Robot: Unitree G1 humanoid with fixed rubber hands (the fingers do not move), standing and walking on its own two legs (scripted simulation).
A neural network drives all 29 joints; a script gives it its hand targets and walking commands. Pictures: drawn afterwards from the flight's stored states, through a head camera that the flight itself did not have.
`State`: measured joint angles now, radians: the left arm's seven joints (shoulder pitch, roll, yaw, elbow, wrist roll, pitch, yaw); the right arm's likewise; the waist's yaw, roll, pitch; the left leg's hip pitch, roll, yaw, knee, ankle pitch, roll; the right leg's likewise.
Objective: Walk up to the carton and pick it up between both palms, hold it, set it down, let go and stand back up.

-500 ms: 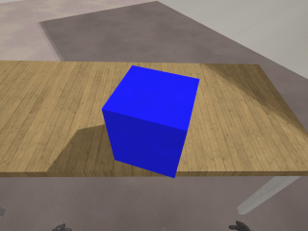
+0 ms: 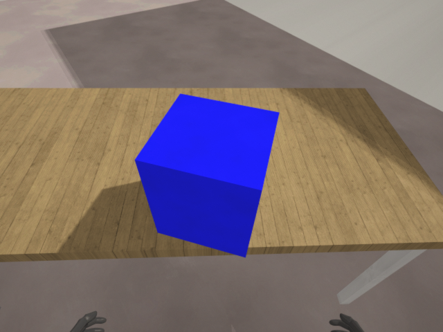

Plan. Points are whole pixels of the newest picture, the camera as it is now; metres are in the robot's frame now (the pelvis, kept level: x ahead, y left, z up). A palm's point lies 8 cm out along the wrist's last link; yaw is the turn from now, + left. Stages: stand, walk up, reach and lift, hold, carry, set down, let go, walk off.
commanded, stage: walk up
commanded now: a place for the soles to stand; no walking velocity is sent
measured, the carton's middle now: (213, 177) +0.41 +0.02 +0.03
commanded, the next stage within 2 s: reach and lift in 0.10 s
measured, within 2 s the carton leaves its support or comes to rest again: neither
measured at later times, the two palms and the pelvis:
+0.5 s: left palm out of the picture +0.13 +0.24 -0.06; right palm out of the picture +0.11 -0.25 -0.04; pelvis -0.04 +0.00 +0.02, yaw +0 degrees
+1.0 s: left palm (47, 325) +0.14 +0.27 +0.00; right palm out of the picture +0.13 -0.21 -0.01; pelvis -0.07 +0.00 +0.01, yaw -1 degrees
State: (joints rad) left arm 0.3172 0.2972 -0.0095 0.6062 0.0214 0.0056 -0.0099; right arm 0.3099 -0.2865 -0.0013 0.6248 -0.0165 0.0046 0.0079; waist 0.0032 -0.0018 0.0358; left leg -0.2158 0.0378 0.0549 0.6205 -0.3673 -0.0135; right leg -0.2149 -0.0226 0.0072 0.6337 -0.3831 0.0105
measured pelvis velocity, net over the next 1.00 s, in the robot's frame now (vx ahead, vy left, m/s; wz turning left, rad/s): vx -0.07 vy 0.00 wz -0.01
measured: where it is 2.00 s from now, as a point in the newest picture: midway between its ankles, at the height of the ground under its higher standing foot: outside the picture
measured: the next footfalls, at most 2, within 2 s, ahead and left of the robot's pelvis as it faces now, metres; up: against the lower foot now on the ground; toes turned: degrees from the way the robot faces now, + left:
none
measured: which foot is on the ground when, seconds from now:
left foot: down 0.00-1.00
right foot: down 0.00-1.00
